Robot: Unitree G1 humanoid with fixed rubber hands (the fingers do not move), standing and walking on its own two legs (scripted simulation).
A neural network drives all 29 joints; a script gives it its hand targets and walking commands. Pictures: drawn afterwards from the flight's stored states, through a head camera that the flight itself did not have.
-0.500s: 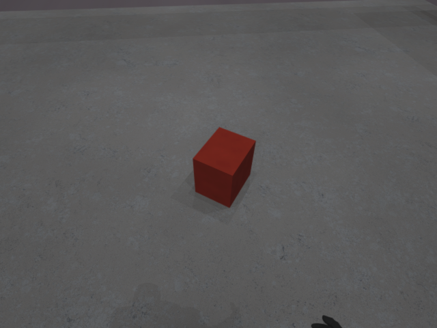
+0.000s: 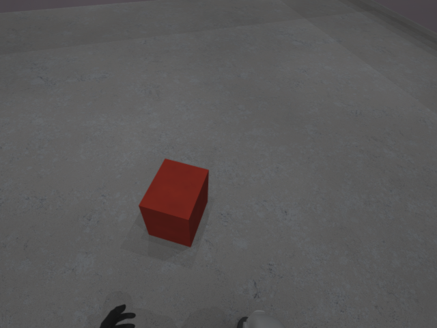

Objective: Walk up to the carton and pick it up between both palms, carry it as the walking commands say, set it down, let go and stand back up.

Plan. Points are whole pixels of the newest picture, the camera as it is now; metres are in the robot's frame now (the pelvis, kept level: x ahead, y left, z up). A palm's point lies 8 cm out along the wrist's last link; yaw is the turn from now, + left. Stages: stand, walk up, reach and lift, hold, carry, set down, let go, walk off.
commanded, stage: walk up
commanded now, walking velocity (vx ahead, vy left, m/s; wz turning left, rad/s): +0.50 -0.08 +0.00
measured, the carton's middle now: (177, 203) +0.77 +0.09 -0.63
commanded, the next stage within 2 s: none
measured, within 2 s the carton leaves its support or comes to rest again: neither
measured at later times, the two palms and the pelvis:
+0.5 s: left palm out of the picture +0.12 +0.23 -0.11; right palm (289, 215) +0.39 -0.22 -0.12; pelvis +0.24 +0.00 +0.01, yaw +0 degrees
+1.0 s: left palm (109, 199) +0.48 +0.24 -0.13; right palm (299, 246) +0.32 -0.23 -0.14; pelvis +0.38 +0.00 +0.00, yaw -1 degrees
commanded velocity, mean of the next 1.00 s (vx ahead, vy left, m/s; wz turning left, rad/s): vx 0.34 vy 0.01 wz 0.00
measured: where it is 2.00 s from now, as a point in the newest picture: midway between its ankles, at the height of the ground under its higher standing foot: (194, 286)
